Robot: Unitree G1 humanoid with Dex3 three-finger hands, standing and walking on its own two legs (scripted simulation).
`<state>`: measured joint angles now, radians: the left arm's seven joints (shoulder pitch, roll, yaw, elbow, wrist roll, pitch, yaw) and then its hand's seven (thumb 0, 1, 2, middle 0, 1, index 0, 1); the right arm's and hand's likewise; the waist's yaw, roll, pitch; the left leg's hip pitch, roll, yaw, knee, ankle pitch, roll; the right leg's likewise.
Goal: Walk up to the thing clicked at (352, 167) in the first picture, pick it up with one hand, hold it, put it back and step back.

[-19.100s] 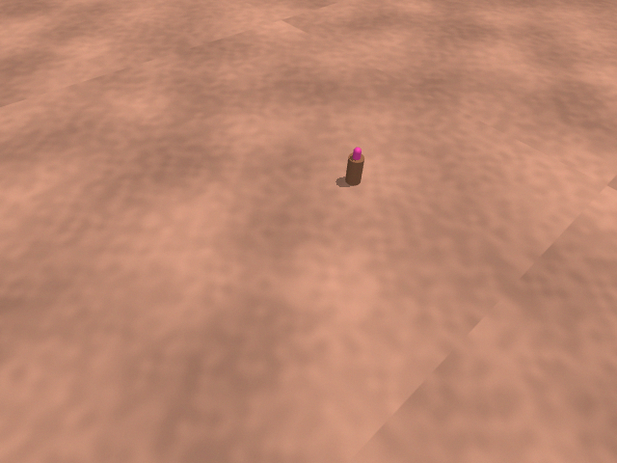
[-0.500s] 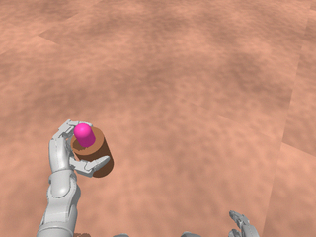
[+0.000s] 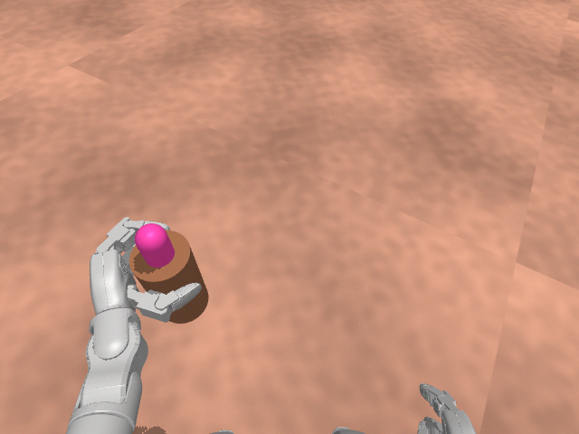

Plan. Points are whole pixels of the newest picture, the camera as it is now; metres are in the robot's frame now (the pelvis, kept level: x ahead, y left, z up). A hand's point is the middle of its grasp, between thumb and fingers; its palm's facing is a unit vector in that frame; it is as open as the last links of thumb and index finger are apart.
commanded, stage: hold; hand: left
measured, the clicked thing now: (168, 270) +0.33 +0.17 +0.03
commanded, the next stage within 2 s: crouch in 0.88 s
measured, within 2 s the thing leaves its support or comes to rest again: neither
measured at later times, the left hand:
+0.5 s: hand (157, 268) +0.33 +0.18 +0.03, palm faces +0.30 -0.95 -0.03, open 10.9 cm
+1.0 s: hand (153, 269) +0.33 +0.19 +0.03, palm faces +0.30 -0.95 -0.03, open 10.9 cm
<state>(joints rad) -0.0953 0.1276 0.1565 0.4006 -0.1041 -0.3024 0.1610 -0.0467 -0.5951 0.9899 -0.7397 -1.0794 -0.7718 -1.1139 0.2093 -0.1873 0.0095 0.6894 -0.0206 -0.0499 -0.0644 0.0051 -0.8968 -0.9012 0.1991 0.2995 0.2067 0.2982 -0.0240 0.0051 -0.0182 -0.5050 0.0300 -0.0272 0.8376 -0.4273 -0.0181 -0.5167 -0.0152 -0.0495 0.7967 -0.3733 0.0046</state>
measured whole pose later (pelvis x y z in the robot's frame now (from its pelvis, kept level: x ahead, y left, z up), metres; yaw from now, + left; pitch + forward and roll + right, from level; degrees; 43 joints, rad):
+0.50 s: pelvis +0.00 +0.00 +0.00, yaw +0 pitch +6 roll -1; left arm -0.09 0.13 0.16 0.40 -0.10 -0.31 0.16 -0.05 -0.60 0.99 -0.74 -1.08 -0.77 -1.11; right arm 0.21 -0.19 0.01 0.69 -0.02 -0.05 -0.06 0.01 -0.89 -0.90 0.20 0.30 0.21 0.30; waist -0.03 0.00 -0.02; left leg -0.51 0.03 -0.03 0.84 -0.43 -0.02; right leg -0.52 -0.02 -0.05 0.80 -0.37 0.00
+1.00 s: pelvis +0.00 +0.00 +0.00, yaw +0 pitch +6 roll -1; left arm -0.08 0.14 0.16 0.39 -0.10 -0.31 0.15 -0.05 -0.59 0.98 -0.74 -1.08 -0.77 -1.11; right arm 0.21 -0.18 0.01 0.69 -0.02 -0.06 -0.06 0.01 -0.90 -0.90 0.20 0.30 0.21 0.30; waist -0.02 0.00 -0.02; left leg -0.52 0.03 -0.03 0.85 -0.43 -0.01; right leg -0.53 -0.02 -0.05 0.80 -0.37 0.01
